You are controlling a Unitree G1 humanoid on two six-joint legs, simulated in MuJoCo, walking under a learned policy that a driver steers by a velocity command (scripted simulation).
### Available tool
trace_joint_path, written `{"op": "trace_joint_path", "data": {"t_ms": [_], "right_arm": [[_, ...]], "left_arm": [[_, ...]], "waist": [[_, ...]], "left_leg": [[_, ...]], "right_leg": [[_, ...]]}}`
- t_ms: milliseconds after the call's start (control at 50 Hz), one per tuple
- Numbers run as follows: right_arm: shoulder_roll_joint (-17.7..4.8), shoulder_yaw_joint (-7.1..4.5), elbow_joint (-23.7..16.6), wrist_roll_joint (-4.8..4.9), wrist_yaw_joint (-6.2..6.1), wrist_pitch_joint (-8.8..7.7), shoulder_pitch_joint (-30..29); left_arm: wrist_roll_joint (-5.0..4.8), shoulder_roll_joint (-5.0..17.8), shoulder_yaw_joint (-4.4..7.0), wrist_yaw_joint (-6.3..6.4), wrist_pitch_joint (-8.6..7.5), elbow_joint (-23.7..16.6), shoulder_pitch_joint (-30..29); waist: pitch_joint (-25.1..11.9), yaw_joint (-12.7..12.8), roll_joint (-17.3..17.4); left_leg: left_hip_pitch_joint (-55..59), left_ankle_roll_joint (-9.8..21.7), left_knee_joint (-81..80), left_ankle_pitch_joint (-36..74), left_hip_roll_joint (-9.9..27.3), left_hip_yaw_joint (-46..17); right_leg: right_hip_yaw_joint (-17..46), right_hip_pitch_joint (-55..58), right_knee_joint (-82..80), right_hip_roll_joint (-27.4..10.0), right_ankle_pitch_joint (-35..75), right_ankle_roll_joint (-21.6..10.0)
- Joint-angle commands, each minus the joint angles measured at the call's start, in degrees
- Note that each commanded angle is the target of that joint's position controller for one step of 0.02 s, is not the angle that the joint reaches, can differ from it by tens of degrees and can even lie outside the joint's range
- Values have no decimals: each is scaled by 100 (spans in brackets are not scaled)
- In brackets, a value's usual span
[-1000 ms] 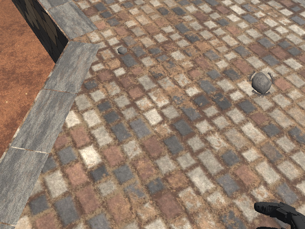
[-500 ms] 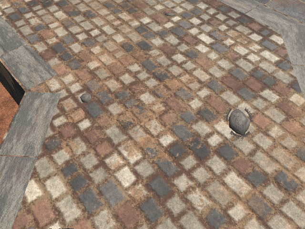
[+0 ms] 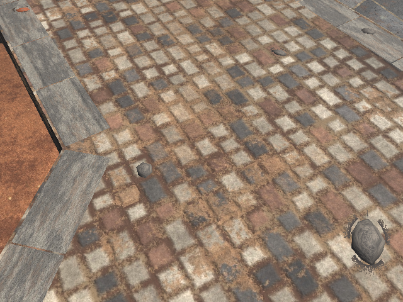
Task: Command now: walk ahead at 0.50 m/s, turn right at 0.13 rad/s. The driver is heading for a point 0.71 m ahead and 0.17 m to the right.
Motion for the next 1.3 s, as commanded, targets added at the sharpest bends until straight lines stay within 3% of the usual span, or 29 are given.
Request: {"op": "trace_joint_path", "data": {"t_ms": [20, 60, 80, 100, 120, 140, 180, 240, 380, 500, 560, 600, 620, 640, 660, 680, 700, 740, 820, 960, 1020, 1080, 1100, 1120, 1140, 1160, 1200, 1220, 1300], "right_arm": [[-710, -201, -399, 14, 45, -158, -142], [-1240, -460, 92, -52, -37, -183, 1666], [-1777, -602, 236, -180, -94, -150, 2468], [-1488, -490, 255, -130, -78, -127, 2535], [-1097, -370, 213, -77, -83, -137, 2114], [-856, -300, 115, -69, -96, -147, 1666], [-489, -197, 96, -156, -70, -208, 1020], [-532, -236, 218, -188, -90, -256, 947], [-842, -310, 315, -203, -293, -206, 1259], [-1032, -384, 442, -78, -335, 6, 1889], [-1258, -449, 340, -13, -357, 122, 1716], [-1394, -471, 251, 29, -373, 200, 1504], [-1350, -441, 174, 6, -377, 178, 1449], [-499, -207, -123, -224, -310, 50, 1796], [-584, -149, -309, -39, -217, -239, 1590], [-881, -233, -480, 187, -146, -403, 930], [-859, -212, -494, 182, -140, -478, 820], [-974, -313, -349, -42, -203, -400, 970], [-737, -290, -493, -176, -223, -140, 845], [-555, -141, -818, -142, -88, -209, -315], [-746, -189, -855, -184, -20, -274, -273], [-1012, -286, -591, -291, -23, -350, 611], [-1336, -336, -549, -414, -36, -377, 1119], [-1318, -317, -431, -421, -38, -278, 1542], [-887, -213, -323, -204, 7, -182, 1725], [-845, -182, -385, -97, 26, -108, 1380], [-605, -59, -497, -176, -10, 23, 582], [-582, -40, -501, -229, -25, 65, 346], [-736, -103, -363, -251, -100, 168, 264]], "left_arm": [[-33, 1014, 227, 52, 48, -147, 26], [23, 811, 128, 45, 83, -292, -179], [57, 230, -30, 19, 20, -408, 381], [-33, 167, -76, 0, -96, -335, 484], [-196, 717, 86, -5, -154, -412, 77], [-220, 792, 107, 17, -165, -527, -307], [-119, 687, 194, 88, -51, -536, -487], [-124, 317, 179, 68, 176, -548, -275], [-31, 279, 175, -78, 181, -971, -1315], [-33, 180, 55, -311, 181, -1538, -2374], [-51, 413, 150, -398, 208, -1708, -2186], [-92, 852, 383, -378, 222, -1506, -1021], [-84, 1278, 597, -269, 250, -1267, -70], [-97, 1912, 714, -176, 257, -1185, 93], [-3, 1768, 602, -206, 163, -1376, 213], [54, 1335, 475, -223, 96, -1344, 110], [11, 1093, 407, -216, 43, -1380, -225], [28, 734, 279, -194, 9, -1598, -1014], [29, 982, 307, -57, -20, -1639, -934], [35, 944, 261, 31, 39, -1321, -291], [43, 879, 229, 70, 107, -1216, -199], [62, 821, 195, 104, 154, -1284, -485], [154, 607, 114, 101, 135, -1398, -319], [61, 338, 13, 89, 109, -1189, 675], [3, 697, 65, 54, 144, -1060, 774], [-55, 1005, 150, 60, 229, -1147, 282], [15, 914, 159, 143, 449, -1292, -401], [44, 807, 156, 177, 551, -1302, -426], [89, 414, 42, 240, 597, -1086, -215]], "waist": [[174, -438, -729], [-1014, -1253, -554], [-1940, -1148, 610], [-2465, -1142, 1321], [-1641, -1108, 884], [-996, -977, 574], [-315, -599, 296], [-65, -349, 382], [262, -514, 27], [592, -869, -75], [243, -554, 221], [-438, 163, 325], [-938, 620, 16], [-1286, 105, -1474], [-2189, 128, -1262], [-1601, 311, -832], [-1030, 108, -548], [-511, -391, -209], [-274, -561, -281], [24, -3, -712], [-130, -48, -800], [-564, -557, -760], [-1284, -625, -209], [-2252, -541, 1060], [-2583, -618, 1033], [-1879, -666, 560], [-883, -469, 103], [-660, -312, 298], [-827, -227, 656]], "left_leg": [[444, 190, -231, -548, -185, 57], [3202, 530, -73, -395, -6, -132], [5515, 1217, -235, -1127, 1510, -2340], [5845, 1533, -1142, -1740, 2046, -4099], [5181, 1238, -1272, -2105, 1863, -3406], [4333, 992, -1394, -1968, 1691, -2550], [2920, 700, -1894, -1450, 1235, -1426], [2289, 762, -2283, -854, 1120, -575], [2710, 648, -2442, 41, 966, 642], [3908, 594, -2042, 775, 1293, 1083], [4177, 434, -1140, 3217, 1339, 1336], [3888, 244, 569, 4266, 1171, 1481], [2789, -22, 2099, 3087, 944, 1506], [232, -373, 4202, -2017, -55, 1298], [-764, -371, 5191, -3667, -677, -193], [-1387, -204, 5201, -3189, -340, -539], [-1352, -79, 4736, -2680, -67, -513], [-478, -147, 3803, -2161, 298, -518], [-75, -499, 2677, -1545, 282, -321], [552, -428, 143, 839, -217, -48], [569, -183, -231, 509, -322, -138], [1783, 148, -699, 1319, -335, -46], [3258, 516, -161, 3541, 508, -753], [4965, 1642, -41, 4578, 1834, -2246], [4998, 1791, -309, 3550, 1981, -2944], [4383, 1556, -514, 2254, 1751, -2652], [2864, 1207, -1038, 556, 1316, -1997], [2208, 1042, -1271, 48, 1094, -1730], [1630, 951, -1452, 50, 692, -1002]], "right_leg": [[821, 15, 483, -1761, 3472, -806], [506, -1036, 2604, -1192, 3703, -504], [145, -3274, 4856, -348, 1395, -82], [888, -4155, 6018, 35, -1556, -33], [1170, -4672, 6510, -320, -1341, -107], [986, -4747, 6434, -638, -833, -178], [966, -4180, 5819, -1032, -46, -227], [957, -3867, 5551, -1173, 382, -194], [732, -4430, 3700, -1035, 2134, -67], [151, -4800, 2689, -871, 1720, -240], [-312, -3974, 2576, -422, 904, -515], [-503, -2327, 2276, 56, 793, -837], [50, -621, 1913, -46, 1065, -1104], [2888, 1273, 1672, -1505, 690, -1943], [5260, 2003, 670, -2254, 111, -2580], [4524, 1756, 481, -2091, 415, -2201], [3654, 960, 529, -1841, 809, -1960], [2631, -612, 381, -1412, 1798, -1657], [2007, -1600, 80, -1171, 2513, -1642], [1352, -1711, 350, -825, 2573, -1059], [1616, -1013, 988, -1050, 3075, -903], [1590, -872, 2158, -748, 3796, -556], [1428, -1608, 3341, -343, 2602, -293], [1164, -2936, 5229, 238, -764, 152], [1474, -3296, 5798, 182, -2316, 260], [1501, -3645, 6139, -23, -2106, 344], [1112, -3630, 5568, -416, -1551, 419], [1022, -3214, 4965, -586, -1344, 414], [604, -1934, 3126, -478, -520, 396]]}}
